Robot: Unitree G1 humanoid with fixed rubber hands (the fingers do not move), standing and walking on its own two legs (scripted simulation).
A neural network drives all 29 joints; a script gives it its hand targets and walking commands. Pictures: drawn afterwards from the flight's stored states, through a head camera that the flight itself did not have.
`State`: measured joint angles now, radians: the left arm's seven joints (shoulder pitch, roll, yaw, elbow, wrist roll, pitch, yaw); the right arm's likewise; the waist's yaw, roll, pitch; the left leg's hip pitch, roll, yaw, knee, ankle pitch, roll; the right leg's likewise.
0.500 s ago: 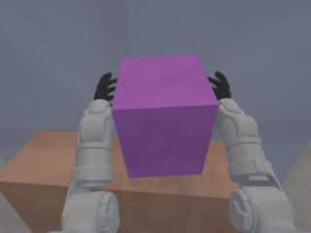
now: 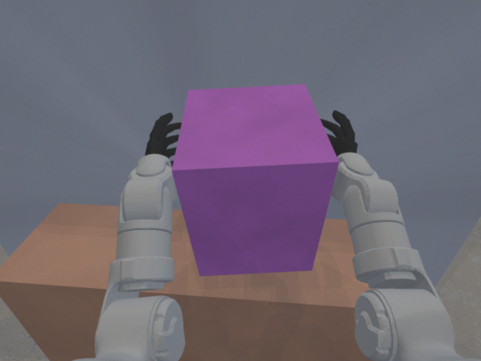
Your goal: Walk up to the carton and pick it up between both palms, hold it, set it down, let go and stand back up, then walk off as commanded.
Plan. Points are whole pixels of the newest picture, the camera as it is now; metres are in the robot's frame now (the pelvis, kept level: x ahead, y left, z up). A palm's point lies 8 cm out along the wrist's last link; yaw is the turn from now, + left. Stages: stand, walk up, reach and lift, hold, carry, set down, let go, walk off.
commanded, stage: hold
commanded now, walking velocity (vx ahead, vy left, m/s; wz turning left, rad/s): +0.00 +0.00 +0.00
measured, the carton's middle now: (251, 181) +0.38 +0.02 +0.18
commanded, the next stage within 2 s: none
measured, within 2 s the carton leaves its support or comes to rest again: neither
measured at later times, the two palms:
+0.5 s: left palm (158, 161) +0.35 +0.17 +0.24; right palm (341, 158) +0.37 -0.12 +0.24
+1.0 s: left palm (158, 161) +0.35 +0.17 +0.24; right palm (341, 158) +0.37 -0.12 +0.24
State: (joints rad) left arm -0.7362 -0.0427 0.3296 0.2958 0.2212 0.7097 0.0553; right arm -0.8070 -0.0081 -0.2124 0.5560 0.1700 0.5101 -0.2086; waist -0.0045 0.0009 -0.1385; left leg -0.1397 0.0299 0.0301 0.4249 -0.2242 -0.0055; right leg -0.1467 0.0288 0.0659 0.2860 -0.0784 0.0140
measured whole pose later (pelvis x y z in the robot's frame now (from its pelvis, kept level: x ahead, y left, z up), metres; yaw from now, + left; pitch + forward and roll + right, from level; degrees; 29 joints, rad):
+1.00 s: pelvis +0.00 +0.00 +0.00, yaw +0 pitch -4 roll -1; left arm -0.74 -0.04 0.33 0.30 0.22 0.72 0.05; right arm -0.81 -0.01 -0.21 0.56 0.17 0.51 -0.21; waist -0.01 0.00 -0.14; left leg -0.13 0.03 0.03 0.42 -0.22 -0.01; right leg -0.14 0.03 0.07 0.29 -0.08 0.01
